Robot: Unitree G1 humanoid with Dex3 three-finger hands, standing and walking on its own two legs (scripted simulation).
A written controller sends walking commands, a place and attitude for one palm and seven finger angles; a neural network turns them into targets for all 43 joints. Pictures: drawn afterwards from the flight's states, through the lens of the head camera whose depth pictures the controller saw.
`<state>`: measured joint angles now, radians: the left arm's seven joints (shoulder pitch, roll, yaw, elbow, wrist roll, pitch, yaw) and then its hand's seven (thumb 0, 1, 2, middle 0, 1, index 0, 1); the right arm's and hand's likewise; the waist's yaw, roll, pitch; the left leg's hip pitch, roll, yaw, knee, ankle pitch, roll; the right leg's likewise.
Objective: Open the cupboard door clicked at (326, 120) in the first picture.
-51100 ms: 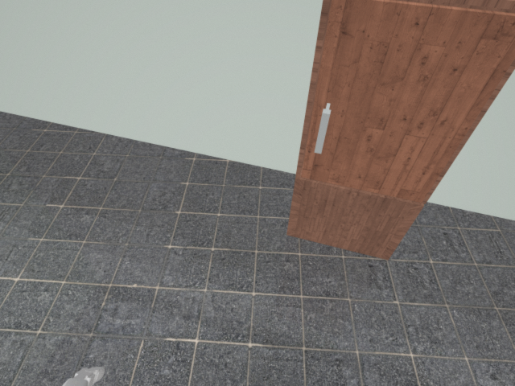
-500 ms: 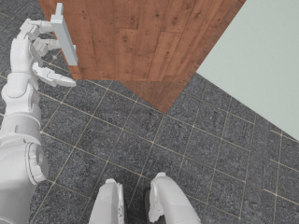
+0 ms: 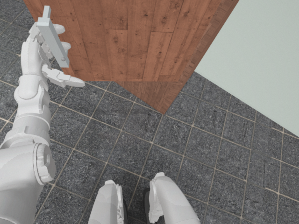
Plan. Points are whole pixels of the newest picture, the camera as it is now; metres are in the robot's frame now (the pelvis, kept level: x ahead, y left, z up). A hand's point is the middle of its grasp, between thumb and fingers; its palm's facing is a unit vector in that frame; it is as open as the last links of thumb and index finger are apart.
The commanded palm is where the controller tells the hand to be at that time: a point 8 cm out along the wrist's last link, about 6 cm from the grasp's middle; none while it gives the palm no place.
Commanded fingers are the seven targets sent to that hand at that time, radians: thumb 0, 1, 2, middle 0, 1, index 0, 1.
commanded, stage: slide the fingers in behind the handle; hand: left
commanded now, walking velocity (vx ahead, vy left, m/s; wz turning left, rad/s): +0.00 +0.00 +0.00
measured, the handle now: (56, 39) +0.58 +0.19 +0.04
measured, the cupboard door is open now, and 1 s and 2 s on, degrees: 38 38 64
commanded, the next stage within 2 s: close the thumb around the handle in 0.44 s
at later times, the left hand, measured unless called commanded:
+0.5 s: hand (66, 60) +0.52 +0.17 +0.03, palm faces +0.00 -1.00 -0.02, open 14.0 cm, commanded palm +0.50 +0.20 +0.03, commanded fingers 0.00 -0.50 0.30 -0.30 -1.20 -0.30 -1.20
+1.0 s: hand (65, 60) +0.52 +0.17 +0.03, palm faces +0.00 -1.00 -0.02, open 8.4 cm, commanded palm +0.50 +0.20 +0.03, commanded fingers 0.00 0.84 0.88 -0.40 -1.34 -0.40 -1.34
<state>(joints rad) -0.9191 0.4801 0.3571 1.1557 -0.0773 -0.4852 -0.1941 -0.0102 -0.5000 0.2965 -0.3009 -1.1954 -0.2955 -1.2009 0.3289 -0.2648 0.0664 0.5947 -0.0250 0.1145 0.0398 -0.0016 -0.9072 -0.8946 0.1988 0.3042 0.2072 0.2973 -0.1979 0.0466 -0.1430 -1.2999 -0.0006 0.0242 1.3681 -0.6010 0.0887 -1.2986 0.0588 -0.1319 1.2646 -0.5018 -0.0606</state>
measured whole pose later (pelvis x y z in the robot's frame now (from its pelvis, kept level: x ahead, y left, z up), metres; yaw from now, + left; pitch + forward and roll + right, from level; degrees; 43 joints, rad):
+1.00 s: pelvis +0.00 +0.00 +0.00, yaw +0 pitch +30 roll -5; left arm -0.93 0.46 0.35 1.18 -0.07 -0.50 -0.18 0.00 0.31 0.65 -0.36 -1.28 -0.35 -1.29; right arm 0.33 -0.27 0.06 0.60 -0.03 0.11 0.04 0.00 -0.91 -0.89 0.20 0.30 0.21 0.30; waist -0.20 0.05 -0.15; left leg -1.30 0.00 0.03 1.37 -0.60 0.09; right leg -1.30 0.06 -0.13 1.27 -0.50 -0.05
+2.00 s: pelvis +0.02 +0.00 +0.03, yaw +1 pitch +24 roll -2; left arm -0.12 -0.05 -0.01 0.45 -0.03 -0.53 0.32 0.01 0.64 0.73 -0.33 -1.31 -0.37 -1.33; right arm 0.20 -0.22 0.00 0.50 -0.04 0.08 0.09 0.00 -0.91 -0.90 0.20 0.30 0.20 0.30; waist -0.03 0.01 -0.20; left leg -1.07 -0.03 0.07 1.24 -0.59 0.09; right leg -1.10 0.05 -0.07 1.20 -0.52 -0.05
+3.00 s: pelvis +0.00 -0.06 +0.02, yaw +6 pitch +22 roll +2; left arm 0.00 -0.07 -0.15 0.37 0.05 -0.50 0.51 0.00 -0.41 0.34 -0.29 -1.08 -0.33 -1.11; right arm 0.17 -0.21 0.00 0.60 -0.07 -0.08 0.03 0.01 -0.91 -0.90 0.20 0.30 0.20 0.30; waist -0.02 0.02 -0.19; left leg -1.09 -0.05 -0.01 1.27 -0.56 -0.01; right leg -1.12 0.02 -0.15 1.26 -0.54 -0.14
